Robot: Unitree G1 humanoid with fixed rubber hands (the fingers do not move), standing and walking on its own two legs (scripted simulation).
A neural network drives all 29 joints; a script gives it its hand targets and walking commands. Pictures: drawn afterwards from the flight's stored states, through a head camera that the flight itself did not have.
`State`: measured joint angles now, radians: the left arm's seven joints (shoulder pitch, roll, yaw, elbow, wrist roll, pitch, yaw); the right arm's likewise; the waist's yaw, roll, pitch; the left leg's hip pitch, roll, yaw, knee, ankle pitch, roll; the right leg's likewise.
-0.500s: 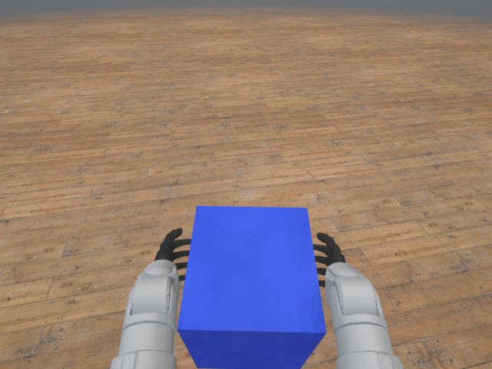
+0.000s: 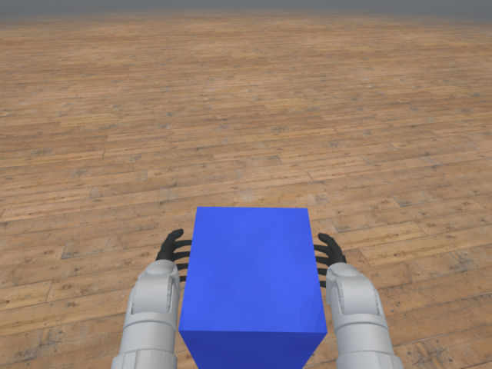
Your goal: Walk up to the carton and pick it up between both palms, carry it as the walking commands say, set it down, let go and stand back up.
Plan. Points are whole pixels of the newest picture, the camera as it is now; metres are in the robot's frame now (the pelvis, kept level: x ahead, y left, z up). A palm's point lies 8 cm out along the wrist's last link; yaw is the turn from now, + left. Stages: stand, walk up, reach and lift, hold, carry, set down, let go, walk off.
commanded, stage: hold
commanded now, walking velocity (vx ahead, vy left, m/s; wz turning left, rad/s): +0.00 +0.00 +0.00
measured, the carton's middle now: (250, 292) +0.31 +0.01 -0.03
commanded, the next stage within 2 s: carry in 0.92 s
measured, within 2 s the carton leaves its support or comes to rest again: neither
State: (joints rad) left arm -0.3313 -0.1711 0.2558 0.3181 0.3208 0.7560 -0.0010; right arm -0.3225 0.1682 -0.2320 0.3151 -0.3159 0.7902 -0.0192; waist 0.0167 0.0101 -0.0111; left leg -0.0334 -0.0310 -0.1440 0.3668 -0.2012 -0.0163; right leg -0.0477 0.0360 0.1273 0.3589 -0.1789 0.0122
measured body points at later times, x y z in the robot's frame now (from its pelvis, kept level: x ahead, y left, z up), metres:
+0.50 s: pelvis +0.00 +0.00 +0.00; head -0.06 +0.00 +0.45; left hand +0.30 +0.15 +0.05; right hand +0.30 -0.14 +0.04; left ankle +0.01 +0.13 -0.75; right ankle +0.02 -0.13 -0.75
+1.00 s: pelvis +0.00 +0.00 +0.00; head -0.05 +0.00 +0.45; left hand +0.31 +0.15 +0.05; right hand +0.30 -0.14 +0.04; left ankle +0.01 +0.14 -0.74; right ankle +0.02 -0.13 -0.74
